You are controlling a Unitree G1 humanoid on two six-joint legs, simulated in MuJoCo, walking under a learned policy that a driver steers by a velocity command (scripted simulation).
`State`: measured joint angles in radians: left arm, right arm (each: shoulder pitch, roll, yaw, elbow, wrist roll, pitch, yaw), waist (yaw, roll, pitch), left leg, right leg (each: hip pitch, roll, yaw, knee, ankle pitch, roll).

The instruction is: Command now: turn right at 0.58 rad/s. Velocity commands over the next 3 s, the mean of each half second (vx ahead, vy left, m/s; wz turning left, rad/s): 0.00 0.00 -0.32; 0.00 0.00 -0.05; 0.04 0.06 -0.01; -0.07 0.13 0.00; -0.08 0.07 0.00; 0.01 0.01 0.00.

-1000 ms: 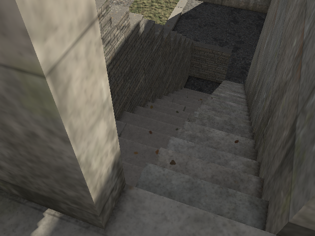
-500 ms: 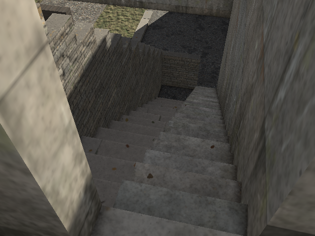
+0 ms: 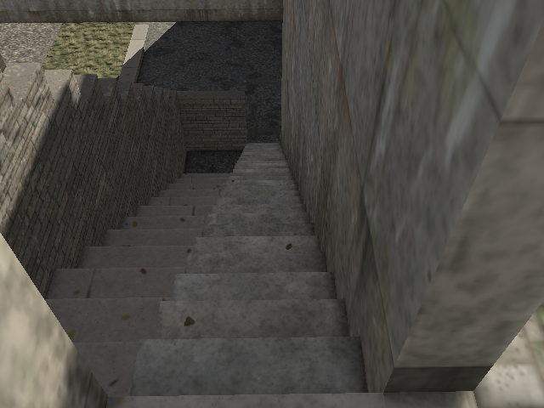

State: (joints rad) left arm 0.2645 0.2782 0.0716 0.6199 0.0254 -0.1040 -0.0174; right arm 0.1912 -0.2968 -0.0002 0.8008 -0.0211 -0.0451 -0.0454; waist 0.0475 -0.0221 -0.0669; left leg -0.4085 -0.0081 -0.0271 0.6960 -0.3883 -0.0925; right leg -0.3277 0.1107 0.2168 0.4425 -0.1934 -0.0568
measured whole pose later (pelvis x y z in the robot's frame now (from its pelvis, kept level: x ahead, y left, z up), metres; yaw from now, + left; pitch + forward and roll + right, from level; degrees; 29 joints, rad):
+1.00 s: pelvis -0.01 +0.02 -0.01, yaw -10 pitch +1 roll +0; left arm 0.18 0.30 0.04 0.59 -0.01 -0.09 -0.05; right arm 0.13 -0.28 -0.04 0.70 0.01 -0.07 0.06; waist -0.03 -0.01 0.03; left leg -0.28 0.04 0.10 0.60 -0.33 0.00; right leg -0.29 -0.05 -0.01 0.60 -0.32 0.04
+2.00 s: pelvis +0.03 +0.13 +0.00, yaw -9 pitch -1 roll +0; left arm 0.18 0.29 0.04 0.80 -0.01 0.09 0.04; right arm 0.16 -0.27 0.00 0.84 -0.02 0.08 -0.04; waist 0.01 -0.04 0.10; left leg -0.26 -0.06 0.01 0.40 -0.13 0.06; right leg -0.36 0.05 -0.01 0.97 -0.50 -0.05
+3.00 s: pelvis -0.08 +0.23 -0.01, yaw -10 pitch +1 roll +0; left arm 0.01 0.27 0.02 0.86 0.00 -0.06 -0.01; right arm 0.13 -0.30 -0.08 0.85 -0.01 -0.02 0.05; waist -0.01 -0.01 0.04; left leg -0.18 -0.02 -0.02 0.53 -0.36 0.03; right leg -0.31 -0.03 -0.02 0.52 -0.22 0.02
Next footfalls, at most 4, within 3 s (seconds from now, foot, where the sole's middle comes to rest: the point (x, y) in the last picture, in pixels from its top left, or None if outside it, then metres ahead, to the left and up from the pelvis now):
0.06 left None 0.04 0.13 -0.78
0.40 right None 0.00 -0.12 -0.78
1.72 left None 0.13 0.20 -0.78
2.12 right None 0.00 0.06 -0.78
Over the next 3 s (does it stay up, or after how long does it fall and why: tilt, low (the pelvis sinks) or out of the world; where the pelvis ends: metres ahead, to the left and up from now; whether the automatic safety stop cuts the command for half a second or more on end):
stays up -0.08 0.23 -0.01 its command is cut before an obstacle after 1.3 s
